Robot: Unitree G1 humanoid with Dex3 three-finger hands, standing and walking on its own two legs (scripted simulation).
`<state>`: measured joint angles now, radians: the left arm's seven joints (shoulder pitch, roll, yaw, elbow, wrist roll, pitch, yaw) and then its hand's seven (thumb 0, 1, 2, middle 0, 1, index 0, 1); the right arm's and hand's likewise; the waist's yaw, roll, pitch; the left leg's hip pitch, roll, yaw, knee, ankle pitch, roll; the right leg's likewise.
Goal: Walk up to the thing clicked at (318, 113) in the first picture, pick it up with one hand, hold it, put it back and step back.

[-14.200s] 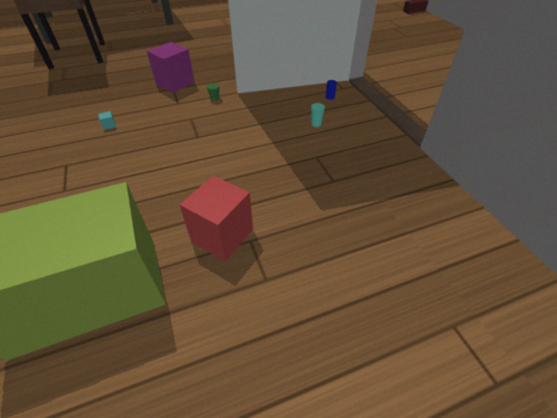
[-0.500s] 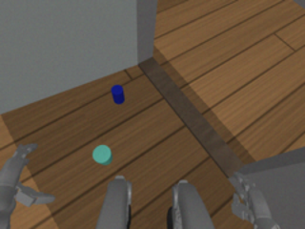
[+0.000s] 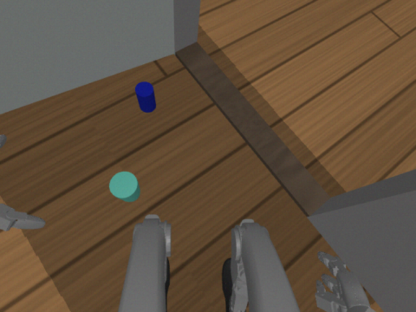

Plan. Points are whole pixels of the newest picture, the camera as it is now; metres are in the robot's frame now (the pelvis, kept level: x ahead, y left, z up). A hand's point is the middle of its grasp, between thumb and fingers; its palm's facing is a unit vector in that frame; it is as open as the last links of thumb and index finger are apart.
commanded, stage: go down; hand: left
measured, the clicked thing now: (127, 189) +0.42 +0.25 -0.45
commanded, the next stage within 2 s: none
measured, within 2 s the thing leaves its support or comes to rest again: neither
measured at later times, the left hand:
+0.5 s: hand (18, 188) +0.34 +0.38 -0.12, palm faces +0.03 -0.85 -0.52, open 15.8 cm
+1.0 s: hand (22, 186) +0.35 +0.39 -0.13, palm faces +0.05 -0.88 -0.48, open 16.3 cm
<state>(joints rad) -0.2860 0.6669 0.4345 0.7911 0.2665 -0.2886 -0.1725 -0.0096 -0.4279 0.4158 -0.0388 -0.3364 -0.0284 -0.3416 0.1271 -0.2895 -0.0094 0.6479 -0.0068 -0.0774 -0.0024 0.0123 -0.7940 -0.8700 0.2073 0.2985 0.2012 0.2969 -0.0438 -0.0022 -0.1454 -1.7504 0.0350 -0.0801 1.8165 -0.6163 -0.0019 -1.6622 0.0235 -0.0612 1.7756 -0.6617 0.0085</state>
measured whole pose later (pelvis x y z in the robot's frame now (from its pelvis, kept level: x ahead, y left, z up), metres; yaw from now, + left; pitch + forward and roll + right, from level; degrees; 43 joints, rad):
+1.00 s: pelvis -0.02 -0.01 -0.09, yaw -2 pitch +32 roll -6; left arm -0.44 0.80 0.61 0.93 0.11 -0.40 -0.40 -0.01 -0.40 0.37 -0.02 -0.26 -0.02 -0.26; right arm 0.08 -0.32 0.04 0.68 -0.05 -0.02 0.01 0.01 -0.80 -0.87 0.21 0.30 0.20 0.30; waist -0.04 -0.03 -0.10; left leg -2.04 0.04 -0.12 2.12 -0.64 -0.01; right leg -1.94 0.04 -0.09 2.07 -0.69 0.00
